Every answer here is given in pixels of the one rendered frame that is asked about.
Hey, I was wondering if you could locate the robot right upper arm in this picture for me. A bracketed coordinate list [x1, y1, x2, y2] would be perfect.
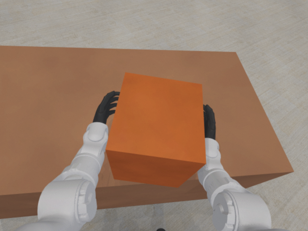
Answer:
[212, 191, 290, 231]

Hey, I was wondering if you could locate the pedestal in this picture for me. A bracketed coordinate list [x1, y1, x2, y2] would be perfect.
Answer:
[0, 46, 294, 219]

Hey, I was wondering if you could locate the robot right hand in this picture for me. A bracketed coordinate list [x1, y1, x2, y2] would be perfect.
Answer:
[203, 104, 216, 140]

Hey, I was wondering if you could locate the right robot forearm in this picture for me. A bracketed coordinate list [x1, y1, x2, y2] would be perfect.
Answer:
[197, 138, 253, 207]

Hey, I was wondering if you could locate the left robot forearm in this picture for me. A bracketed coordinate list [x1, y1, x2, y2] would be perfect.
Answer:
[38, 122, 108, 216]

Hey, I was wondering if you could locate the robot left upper arm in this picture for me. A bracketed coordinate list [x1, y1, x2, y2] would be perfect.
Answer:
[14, 179, 97, 231]

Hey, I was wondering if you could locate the robot left hand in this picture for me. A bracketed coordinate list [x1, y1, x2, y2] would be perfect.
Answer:
[93, 91, 120, 124]

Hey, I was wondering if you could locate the carton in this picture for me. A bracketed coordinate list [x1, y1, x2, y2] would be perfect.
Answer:
[105, 72, 206, 188]

